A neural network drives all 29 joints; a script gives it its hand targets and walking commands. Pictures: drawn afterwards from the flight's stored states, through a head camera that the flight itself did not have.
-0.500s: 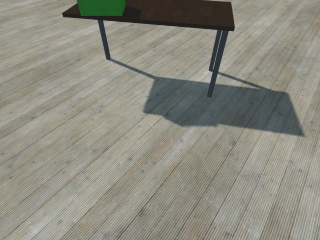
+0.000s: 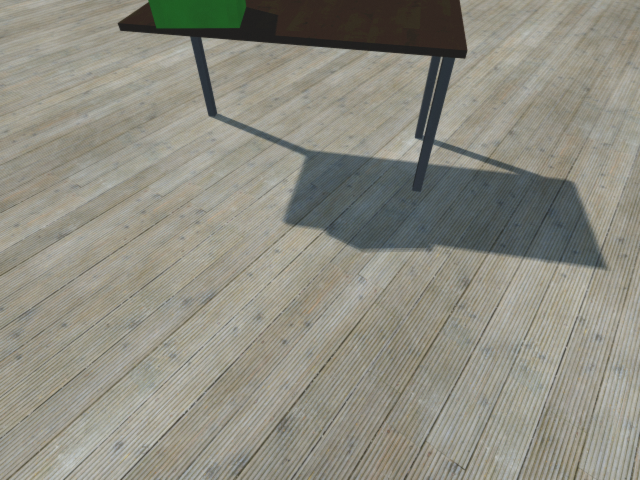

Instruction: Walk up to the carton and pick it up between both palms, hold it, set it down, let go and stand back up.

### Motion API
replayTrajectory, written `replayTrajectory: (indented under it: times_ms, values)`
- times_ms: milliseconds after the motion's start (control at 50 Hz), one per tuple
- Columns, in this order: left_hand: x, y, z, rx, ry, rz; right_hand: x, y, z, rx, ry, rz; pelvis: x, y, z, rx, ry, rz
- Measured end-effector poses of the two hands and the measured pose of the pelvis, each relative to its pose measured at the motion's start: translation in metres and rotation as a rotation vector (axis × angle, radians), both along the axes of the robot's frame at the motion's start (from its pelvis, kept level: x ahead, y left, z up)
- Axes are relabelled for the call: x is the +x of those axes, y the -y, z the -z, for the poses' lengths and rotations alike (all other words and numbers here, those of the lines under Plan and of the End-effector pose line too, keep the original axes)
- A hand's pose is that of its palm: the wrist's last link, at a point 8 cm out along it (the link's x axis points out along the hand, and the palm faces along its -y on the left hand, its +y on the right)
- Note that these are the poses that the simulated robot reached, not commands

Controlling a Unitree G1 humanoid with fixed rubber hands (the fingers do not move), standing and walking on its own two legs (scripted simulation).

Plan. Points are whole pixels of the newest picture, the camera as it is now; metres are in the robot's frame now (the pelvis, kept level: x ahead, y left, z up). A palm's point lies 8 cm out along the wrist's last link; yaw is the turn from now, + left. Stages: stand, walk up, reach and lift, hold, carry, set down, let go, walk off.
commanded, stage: stand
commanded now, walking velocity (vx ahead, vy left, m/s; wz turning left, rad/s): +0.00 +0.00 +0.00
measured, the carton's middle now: out of the picture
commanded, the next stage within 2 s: none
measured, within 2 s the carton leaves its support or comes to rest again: neither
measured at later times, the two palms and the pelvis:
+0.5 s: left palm out of the picture +0.04 +0.24 -0.13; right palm out of the picture +0.02 -0.24 -0.14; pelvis +0.01 +0.00 +0.00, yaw +0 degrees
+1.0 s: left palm out of the picture +0.03 +0.24 -0.14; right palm out of the picture +0.01 -0.23 -0.14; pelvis +0.01 +0.01 +0.00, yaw +0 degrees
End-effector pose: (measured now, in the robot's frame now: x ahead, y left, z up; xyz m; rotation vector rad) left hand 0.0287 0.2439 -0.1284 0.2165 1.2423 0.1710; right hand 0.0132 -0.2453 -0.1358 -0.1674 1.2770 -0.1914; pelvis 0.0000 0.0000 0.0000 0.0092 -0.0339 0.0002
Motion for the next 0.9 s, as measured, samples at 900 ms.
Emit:
replayTrajectory:
  times_ms: [900]
  values:
    - [0.003,0.002,0.006,-0.016,-0.046,-0.004,-0.006,-0.015,0.002,0.013,-0.049,0.025,0.009,-0.007,-0.002,0.000,-0.001,0.001]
